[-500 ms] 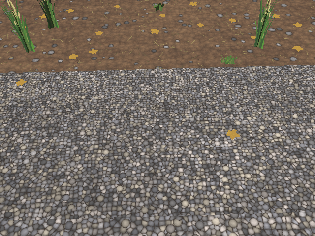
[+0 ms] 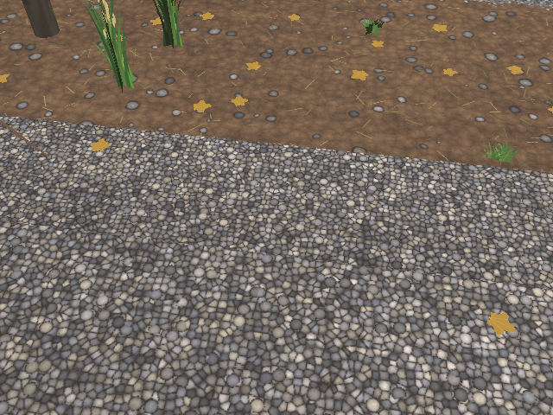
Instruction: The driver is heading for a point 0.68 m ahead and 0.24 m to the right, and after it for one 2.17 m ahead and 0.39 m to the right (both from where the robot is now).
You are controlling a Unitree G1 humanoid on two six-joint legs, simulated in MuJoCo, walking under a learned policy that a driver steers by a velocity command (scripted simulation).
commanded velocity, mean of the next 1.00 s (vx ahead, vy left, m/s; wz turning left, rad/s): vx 0.50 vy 0.00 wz -0.36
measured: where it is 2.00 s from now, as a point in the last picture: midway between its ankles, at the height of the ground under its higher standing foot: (401, 275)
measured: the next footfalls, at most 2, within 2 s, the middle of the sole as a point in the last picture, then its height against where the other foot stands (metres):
right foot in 0.68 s outside the picture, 0.19 m lower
left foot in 1.06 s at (340, 318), level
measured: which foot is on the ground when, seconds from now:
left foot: down 0.00-0.70, up 0.72-1.00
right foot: up 0.00-0.66, down 0.68-1.00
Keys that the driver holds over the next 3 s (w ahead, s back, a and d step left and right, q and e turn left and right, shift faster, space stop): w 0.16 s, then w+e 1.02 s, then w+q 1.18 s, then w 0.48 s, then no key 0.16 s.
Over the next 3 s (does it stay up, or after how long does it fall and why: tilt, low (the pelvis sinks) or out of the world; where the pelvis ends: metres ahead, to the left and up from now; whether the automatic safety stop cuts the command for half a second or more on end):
stays up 1.58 -0.40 -0.36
